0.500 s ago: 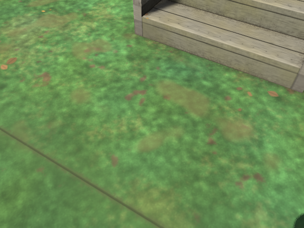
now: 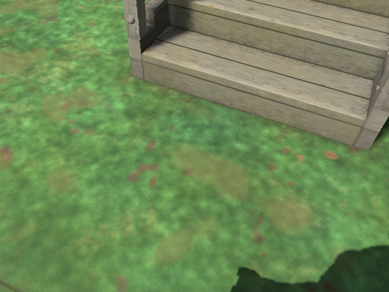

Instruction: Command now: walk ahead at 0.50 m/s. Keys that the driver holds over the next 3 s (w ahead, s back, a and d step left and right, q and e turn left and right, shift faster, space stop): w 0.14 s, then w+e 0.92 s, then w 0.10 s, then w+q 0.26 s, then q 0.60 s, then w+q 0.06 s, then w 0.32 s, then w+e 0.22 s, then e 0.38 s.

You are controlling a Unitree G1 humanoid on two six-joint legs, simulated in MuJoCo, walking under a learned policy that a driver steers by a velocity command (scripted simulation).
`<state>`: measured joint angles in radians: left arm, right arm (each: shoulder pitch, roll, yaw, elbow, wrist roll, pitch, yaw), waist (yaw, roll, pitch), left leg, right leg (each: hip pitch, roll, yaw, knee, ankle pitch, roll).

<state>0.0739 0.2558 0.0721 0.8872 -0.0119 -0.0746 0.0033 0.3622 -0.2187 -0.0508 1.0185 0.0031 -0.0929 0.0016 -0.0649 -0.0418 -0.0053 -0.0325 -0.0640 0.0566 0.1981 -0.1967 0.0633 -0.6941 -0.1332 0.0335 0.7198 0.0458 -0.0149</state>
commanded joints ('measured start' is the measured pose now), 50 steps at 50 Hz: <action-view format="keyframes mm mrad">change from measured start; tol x32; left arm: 1 -122 29 -5 -76 -6 -13 -14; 7 -154 68 -2 -114 -13 -31 -47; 11 368 291 78 25 7 -19 -35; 50 86 61 13 -218 -14 33 -21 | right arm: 1 32 -164 -29 -29 8 -6 -8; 30 -464 -126 -23 -259 10 -31 6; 37 5 -296 -80 -174 -7 -35 2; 50 -160 -198 -53 -170 -10 -22 -9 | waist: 1 -8 97 80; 12 172 -196 -389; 25 103 -38 37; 34 36 -69 -37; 37 -5 389 -330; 50 31 106 31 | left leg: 1 -23 261 -117 -81 228 129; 9 114 277 -46 305 756 63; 13 -752 81 -151 1174 -305 -23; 26 -508 110 -107 388 284 -95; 34 -215 84 -116 208 126 -42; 37 427 519 -838 119 -189 198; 50 -48 310 -10 -61 277 100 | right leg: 1 9 30 -35 -112 67 -1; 9 392 148 -116 -230 -100 -108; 12 1138 -235 736 -413 -294 -365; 19 487 -51 260 -549 -65 -261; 32 555 -43 326 -410 -176 -177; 38 -129 122 140 566 -582 -26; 50 -19 5 26 137 -52 2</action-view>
